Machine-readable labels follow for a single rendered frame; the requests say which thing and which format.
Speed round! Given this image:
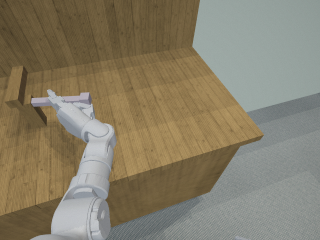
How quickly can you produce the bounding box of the robot left forearm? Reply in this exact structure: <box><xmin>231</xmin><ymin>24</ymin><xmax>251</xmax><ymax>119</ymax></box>
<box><xmin>51</xmin><ymin>119</ymin><xmax>117</xmax><ymax>234</ymax></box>

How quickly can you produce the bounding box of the robot left hand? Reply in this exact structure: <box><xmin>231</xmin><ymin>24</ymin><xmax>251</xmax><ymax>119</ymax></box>
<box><xmin>47</xmin><ymin>89</ymin><xmax>96</xmax><ymax>139</ymax></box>

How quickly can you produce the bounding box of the robot left upper arm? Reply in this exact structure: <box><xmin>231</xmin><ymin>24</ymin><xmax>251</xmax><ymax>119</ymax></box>
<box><xmin>30</xmin><ymin>196</ymin><xmax>111</xmax><ymax>240</ymax></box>

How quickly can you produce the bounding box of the counter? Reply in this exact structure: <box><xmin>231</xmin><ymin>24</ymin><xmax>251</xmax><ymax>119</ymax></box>
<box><xmin>0</xmin><ymin>0</ymin><xmax>264</xmax><ymax>240</ymax></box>

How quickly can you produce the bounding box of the tap lever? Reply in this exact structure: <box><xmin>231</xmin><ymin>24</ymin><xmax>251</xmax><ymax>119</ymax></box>
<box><xmin>31</xmin><ymin>92</ymin><xmax>92</xmax><ymax>107</ymax></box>

